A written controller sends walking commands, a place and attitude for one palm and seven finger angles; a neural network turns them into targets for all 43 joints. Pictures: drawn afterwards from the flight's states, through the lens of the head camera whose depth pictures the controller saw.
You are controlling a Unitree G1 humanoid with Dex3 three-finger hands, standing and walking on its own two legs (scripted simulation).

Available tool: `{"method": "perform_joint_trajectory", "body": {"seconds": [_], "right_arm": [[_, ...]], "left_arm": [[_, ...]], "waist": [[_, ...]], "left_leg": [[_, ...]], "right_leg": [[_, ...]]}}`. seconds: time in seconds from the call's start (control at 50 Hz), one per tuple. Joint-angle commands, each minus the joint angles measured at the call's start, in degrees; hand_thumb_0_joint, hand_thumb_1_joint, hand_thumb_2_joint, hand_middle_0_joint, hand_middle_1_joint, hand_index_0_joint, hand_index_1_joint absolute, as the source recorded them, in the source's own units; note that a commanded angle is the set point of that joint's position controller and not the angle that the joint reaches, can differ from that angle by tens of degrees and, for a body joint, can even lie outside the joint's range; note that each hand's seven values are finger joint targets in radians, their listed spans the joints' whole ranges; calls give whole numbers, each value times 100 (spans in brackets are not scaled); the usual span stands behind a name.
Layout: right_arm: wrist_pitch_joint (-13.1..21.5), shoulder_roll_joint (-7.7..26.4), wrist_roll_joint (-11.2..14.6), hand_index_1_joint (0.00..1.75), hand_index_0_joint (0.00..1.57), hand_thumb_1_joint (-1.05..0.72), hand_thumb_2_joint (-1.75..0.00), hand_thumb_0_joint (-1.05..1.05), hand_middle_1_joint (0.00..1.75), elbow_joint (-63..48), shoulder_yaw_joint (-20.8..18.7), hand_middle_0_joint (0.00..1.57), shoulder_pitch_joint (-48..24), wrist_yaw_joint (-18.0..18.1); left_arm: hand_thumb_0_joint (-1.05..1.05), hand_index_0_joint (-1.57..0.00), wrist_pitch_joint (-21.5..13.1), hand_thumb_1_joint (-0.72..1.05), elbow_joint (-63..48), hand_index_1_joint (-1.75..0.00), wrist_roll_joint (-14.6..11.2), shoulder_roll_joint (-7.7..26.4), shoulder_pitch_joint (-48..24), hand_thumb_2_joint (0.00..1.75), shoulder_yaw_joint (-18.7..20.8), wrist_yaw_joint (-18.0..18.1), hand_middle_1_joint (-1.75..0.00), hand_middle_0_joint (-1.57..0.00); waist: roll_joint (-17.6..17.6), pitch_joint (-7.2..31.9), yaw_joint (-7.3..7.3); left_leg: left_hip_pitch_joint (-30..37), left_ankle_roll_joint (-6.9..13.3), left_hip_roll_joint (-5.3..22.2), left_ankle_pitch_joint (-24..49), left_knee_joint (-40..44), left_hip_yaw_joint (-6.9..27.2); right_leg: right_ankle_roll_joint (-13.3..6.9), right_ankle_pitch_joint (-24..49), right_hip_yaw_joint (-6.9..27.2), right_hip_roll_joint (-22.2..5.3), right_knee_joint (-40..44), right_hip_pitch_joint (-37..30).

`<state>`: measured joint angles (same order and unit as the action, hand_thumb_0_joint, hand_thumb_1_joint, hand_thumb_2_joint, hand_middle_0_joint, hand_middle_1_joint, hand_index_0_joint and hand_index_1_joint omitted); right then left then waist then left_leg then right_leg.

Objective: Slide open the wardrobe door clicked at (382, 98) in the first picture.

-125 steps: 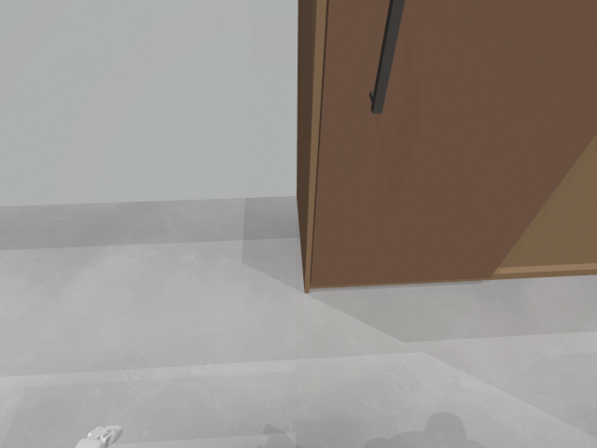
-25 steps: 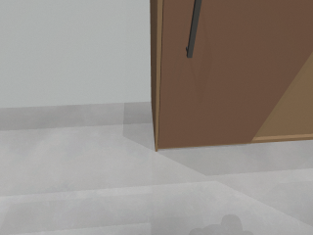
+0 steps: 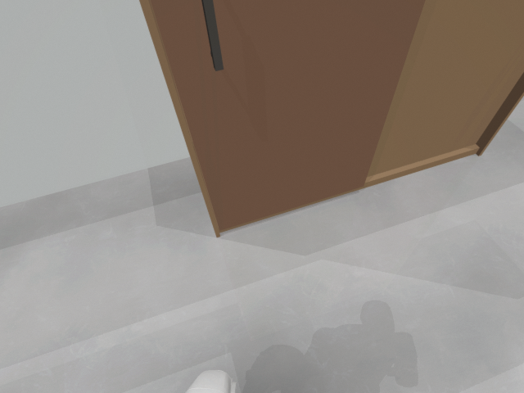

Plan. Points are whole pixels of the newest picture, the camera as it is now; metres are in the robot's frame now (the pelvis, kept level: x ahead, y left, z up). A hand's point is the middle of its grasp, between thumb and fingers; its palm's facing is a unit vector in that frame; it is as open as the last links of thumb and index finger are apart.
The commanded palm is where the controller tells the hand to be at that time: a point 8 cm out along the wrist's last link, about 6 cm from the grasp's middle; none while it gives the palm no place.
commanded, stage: walk to a spot facing it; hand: left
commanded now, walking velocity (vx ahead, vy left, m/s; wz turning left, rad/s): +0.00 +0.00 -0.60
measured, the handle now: (206, 4) +0.80 +0.18 +0.19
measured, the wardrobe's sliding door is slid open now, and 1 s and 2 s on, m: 0.00 0.00 0.00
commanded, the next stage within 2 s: none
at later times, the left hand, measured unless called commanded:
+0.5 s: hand out of the picture +0.10 +0.28 -0.17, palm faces -0.21 -0.95 -0.22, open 7.4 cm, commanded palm none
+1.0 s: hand (207, 374) +0.17 +0.12 -0.15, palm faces -0.55 -0.80 -0.25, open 7.4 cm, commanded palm none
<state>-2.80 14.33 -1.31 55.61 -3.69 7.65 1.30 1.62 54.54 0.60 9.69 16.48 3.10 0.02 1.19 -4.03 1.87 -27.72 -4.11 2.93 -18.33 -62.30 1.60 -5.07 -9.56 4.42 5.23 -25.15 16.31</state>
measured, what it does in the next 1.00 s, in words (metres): steps on the spot, turning right: left foot, then right foot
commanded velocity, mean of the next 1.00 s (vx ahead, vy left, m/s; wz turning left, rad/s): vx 0.05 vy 0.00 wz -0.60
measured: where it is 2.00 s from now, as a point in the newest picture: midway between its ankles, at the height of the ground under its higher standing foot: outside the picture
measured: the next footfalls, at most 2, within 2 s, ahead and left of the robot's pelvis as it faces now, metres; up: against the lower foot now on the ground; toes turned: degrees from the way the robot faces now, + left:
left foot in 0.34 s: +0.03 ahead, +0.17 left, +0.00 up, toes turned -13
right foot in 0.84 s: -0.06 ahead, -0.07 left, +0.00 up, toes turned -37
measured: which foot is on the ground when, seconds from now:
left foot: up 0.00-0.32, down 0.34-0.84, up 0.86-1.00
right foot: down 0.00-0.34, up 0.36-0.82, down 0.84-1.00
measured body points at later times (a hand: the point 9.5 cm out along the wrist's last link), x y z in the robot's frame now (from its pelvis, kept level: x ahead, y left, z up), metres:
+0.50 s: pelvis -0.02 +0.08 +0.00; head +0.01 +0.11 +0.45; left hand +0.11 +0.33 -0.15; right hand -0.01 -0.19 -0.12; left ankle -0.01 +0.17 -0.74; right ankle -0.06 -0.06 -0.65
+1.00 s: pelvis -0.04 +0.03 -0.01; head -0.03 +0.00 +0.44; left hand +0.19 +0.17 -0.13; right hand -0.18 -0.19 -0.16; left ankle +0.03 +0.17 -0.66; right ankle -0.10 -0.04 -0.74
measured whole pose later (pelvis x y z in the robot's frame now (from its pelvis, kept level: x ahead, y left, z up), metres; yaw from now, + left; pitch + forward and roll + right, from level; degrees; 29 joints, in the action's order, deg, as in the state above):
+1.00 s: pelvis -0.04 +0.03 -0.01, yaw -36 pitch +0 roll +0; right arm -3.2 14.5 -2.1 56.1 -3.9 15.9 0.1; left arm 0.9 51.8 0.6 10.9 9.0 3.5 -0.2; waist 2.6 -3.4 -2.1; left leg -27.4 -4.6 8.1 -21.8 -63.8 -4.0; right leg -2.5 -15.9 -1.6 1.4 -28.9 13.1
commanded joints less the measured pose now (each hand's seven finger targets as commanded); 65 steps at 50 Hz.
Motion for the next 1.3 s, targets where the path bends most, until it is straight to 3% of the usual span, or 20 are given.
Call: {"method": "perform_joint_trajectory", "body": {"seconds": [0.0, 0.14, 0.26, 0.28, 0.32, 0.34, 0.38, 0.44, 0.58, 0.72, 0.76, 0.78, 0.8, 0.82, 0.84, 0.88, 0.94, 1.2, 1.24, 1.28], "right_arm": [[111, 459, 11, 30, 20, -90, -90, 0, 30, -467, -126, 20, -46, 82], [192, 416, 65, 30, 20, -90, -90, 0, 30, -685, -82, 20, -178, 89], [293, 445, 144, 30, 20, -90, -90, 0, 30, -604, -94, 20, 627, 128], [347, 551, 150, 30, 20, -90, -90, 0, 30, -552, -111, 20, 915, 162], [352, 1315, 56, 30, 20, -90, -90, 0, 30, -751, -233, 20, 663, 181], [327, 1214, 37, 30, 20, -90, -90, 0, 30, -900, -166, 20, 332, 175], [382, 676, 20, 30, 20, -90, -90, 0, 30, -1000, 3, 20, -271, 187], [421, 626, -6, 30, 20, -90, -90, 0, 30, -870, 3, 20, 157, 175], [411, 722, 0, 30, 20, -90, -90, 0, 30, -485, -92, 20, 1187, 156], [361, 902, -41, 30, 20, -90, -90, 0, 30, -365, -233, 20, 1092, 78], [349, 918, -22, 30, 20, -90, -90, 0, 30, -349, -255, 20, 1031, 54], [331, 844, 19, 30, 20, -90, -90, 0, 30, -344, -244, 20, 1110, 18], [299, 503, 65, 30, 20, -90, -90, 0, 30, -458, -158, 20, 1208, -31], [255, 244, 23, 30, 20, -90, -90, 0, 30, -764, -56, 20, 773, -19], [197, 379, 29, 30, 20, -90, -90, 0, 30, -772, -80, 20, 691, 47], [164, 413, -4, 30, 20, -90, -90, 0, 30, -690, -91, 20, 468, -14], [170, 457, -83, 30, 20, -90, -90, 0, 30, -547, -143, 20, 524, -120], [472, 291, -3, 30, 20, -90, -90, 0, 30, -1043, -120, 20, -356, -213], [532, 275, 32, 30, 20, -90, -90, 0, 30, -1045, -108, 20, -187, -189], [600, 425, 54, 30, 20, -90, -90, 0, 30, -746, -150, 20, 766, -106]], "left_arm": [[0, -20, -114, 90, -380, -30, 31, 1218, 291, 90, 335, 79, -30, -20], [0, -20, -49, 90, -473, -30, 96, 1387, 142, 90, 386, 72, -30, -20], [0, -20, 44, 90, -659, -30, 86, 1491, -391, 90, 401, 45, -30, -20], [0, -20, 46, 90, -725, -30, 65, 1351, -500, 90, 375, 49, -30, -20], [0, -20, 59, 90, -876, -30, 46, 969, -459, 90, 337, -45, -30, -20], [0, -20, 66, 90, -842, -30, 123, 1214, -501, 90, 423, -73, -30, -20], [0, -20, 133, 90, -543, -30, 175, 1217, -70, 90, 491, -153, -30, -20], [0, -20, 155, 90, -537, -30, 136, 947, -159, 90, 368, -216, -30, -20], [0, -20, 183, 90, -705, -30, 67, 769, -898, 90, 247, -211, -30, -20], [0, -20, 114, 90, -752, -30, 57, 633, -1061, 90, 215, -210, -30, -20], [0, -20, 41, 90, -681, -30, 57, 709, -780, 90, 239, -188, -30, -20], [0, -20, -33, 90, -599, -30, 82, 922, -473, 90, 267, -157, -30, -20], [0, -20, -130, 90, -476, -30, 131, 1561, 20, 90, 376, -71, -30, -20], [0, -20, -114, 90, -401, -30, 51, 1963, 255, 90, 480, 25, -30, -20], [0, -20, -81, 90, -390, -30, 1, 1822, 302, 90, 457, 86, -30, -20], [0, -20, -63, 90, -504, -30, 1, 1474, -215, 90, 432, 115, -30, -20], [0, -20, -191, 90, -546, -30, 14, 1245, -458, 90, 304, 51, -30, -20], [0, -20, -401, 90, -280, -30, 99, 1329, 371, 90, 328, 8, -30, -20], [0, -20, -384, 90, -299, -30, 103, 1363, 234, 90, 352, 17, -30, -20], [0, -20, -363, 90, -341, -30, 84, 1270, -78, 90, 370, 14, -30, -20]], "waist": [[-840, 727, 43], [-744, 751, 109], [-1045, 924, -225], [-791, 989, -388], [1490, 594, -327], [907, 286, -225], [608, 254, 176], [679, 251, 13], [893, 180, -409], [1130, 398, -427], [910, 613, -248], [472, 847, -88], [-1148, 1212, 126], [-1988, 1112, 227], [-1386, 1172, 243], [-1307, 793, 120], [-826, 286, -114], [-963, 17, 155], [-1032, 87, 30], [-628, 387, -447]], "left_leg": [[-599, -58, 17, -3, 15, 153], [93, 61, -154, -478, 1384, 91], [1774, 310, -429, 64, 3486, -10], [2648, 399, -133, 325, 4144, 196], [2671, 1046, 2251, -199, 5220, 2437], [1647, 1321, 2428, 13, 5227, 2326], [1113, 1123, 1608, 769, 4951, 1117], [1842, 1045, 1079, 1910, 4546, 157], [2654, 1252, 1484, 3215, 4284, -58], [2290, 1180, 1821, 3057, 3882, -578], [2152, 858, 1729, 2884, 3311, -894], [1733, 535, 1568, 2570, 2479, -1186], [366, 142, 1074, 596, 1158, -1506], [-673, -65, 405, -1764, -5, -1098], [-731, 28, 507, -1585, -394, -386], [-1017, -13, 636, -860, -529, -350], [-752, -103, 602, -77, -326, -409], [-353, -25, 163, -46, 1887, -366], [430, 55, 41, -102, 2522, -366], [2233, 89, -27, 404, 3585, -402]], "right_leg": [[-134, 833, 2001, -1443, 785, -1170], [-564, 712, 2530, -1441, 738, -816], [-127, 490, 2603, -1026, 553, 76], [133, 1, 2302, -702, 140, 786], [716, -2112, 412, 265, -2405, 2294], [830, -1916, 362, -171, -3429, 1990], [891, -1231, 190, -285, -4400, 1597], [965, -988, -150, -366, -4574, 1921], [1027, -1312, -533, -711, -3306, 1854], [756, -1491, -887, -725, -1837, 719], [644, -845, -949, -654, -782, 12], [546, -32, -857, -738, 66, -870], [147, 1355, 682, -1968, 492, -2160], [-391, 3545, 2003, -2896, 366, -2061], [-685, 2936, 1565, -2816, 353, -1981], [-520, 662, 1426, -2200, 754, -1708], [-352, -342, 1037, -1803, 1092, -827], [-600, -797, 1898, -1707, 1124, -829], [-532, -511, 1928, -1636, 855, -455], [-196, -580, 1585, -1187, 31, 436]]}}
